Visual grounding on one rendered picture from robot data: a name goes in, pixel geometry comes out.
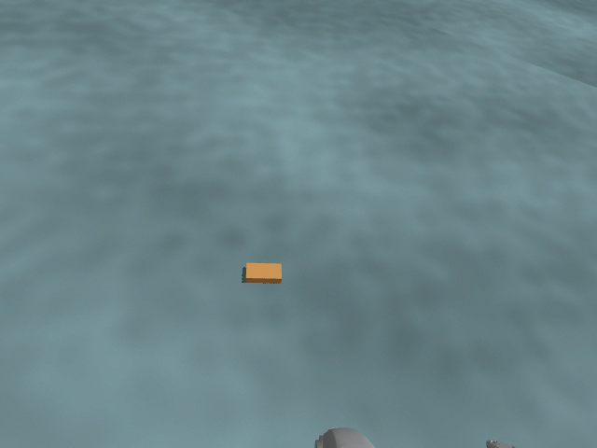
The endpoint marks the small box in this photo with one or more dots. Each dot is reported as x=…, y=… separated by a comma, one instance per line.
x=263, y=273

